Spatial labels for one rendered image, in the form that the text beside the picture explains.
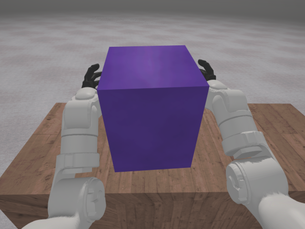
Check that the pedestal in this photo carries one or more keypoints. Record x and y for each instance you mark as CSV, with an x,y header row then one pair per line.
x,y
180,198

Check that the robot left forearm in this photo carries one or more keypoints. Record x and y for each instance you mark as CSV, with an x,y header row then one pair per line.
x,y
79,132

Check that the robot left hand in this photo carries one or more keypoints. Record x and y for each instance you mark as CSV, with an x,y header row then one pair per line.
x,y
91,76

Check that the robot right forearm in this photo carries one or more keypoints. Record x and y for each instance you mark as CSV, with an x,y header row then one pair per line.
x,y
241,138

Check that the carton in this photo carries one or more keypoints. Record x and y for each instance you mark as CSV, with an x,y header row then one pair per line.
x,y
152,100

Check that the robot left upper arm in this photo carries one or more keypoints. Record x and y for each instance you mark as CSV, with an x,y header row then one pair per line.
x,y
75,203

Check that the robot right hand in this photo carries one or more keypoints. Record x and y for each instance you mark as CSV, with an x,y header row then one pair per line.
x,y
208,73

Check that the robot right upper arm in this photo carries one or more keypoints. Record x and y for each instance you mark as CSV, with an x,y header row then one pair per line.
x,y
260,185

